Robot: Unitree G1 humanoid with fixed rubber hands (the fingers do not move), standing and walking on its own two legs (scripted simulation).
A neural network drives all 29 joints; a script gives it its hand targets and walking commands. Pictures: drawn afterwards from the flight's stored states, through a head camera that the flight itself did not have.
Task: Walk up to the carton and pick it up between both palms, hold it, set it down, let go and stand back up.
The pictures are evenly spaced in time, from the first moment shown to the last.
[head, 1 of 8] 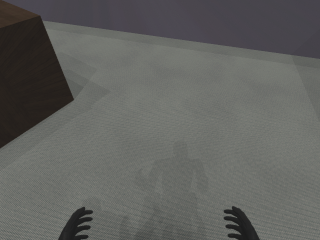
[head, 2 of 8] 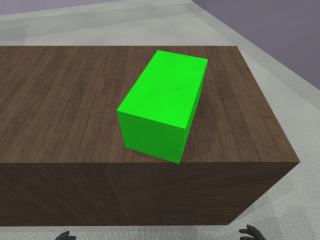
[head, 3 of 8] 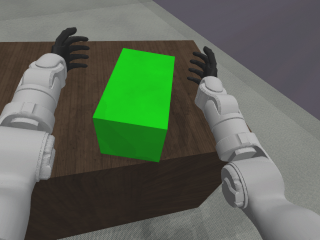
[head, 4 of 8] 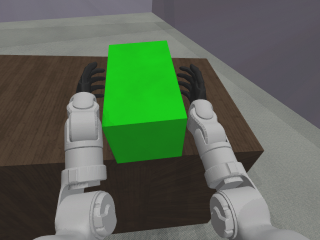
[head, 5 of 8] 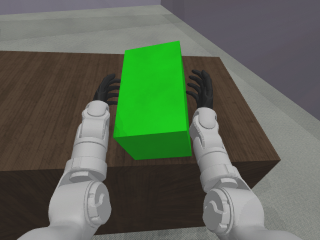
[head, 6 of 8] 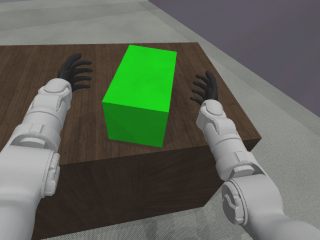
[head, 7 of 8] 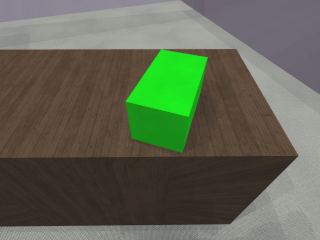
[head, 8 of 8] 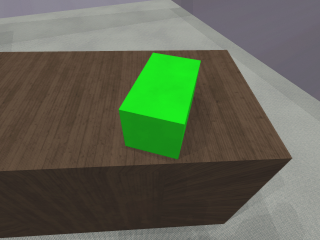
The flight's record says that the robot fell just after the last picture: no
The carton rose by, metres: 0.15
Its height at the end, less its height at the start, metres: +0.00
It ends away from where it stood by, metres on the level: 0.02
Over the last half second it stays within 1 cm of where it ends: yes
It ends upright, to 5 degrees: yes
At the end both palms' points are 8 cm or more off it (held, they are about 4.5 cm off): yes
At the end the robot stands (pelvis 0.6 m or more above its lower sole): yes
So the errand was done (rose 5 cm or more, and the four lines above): yes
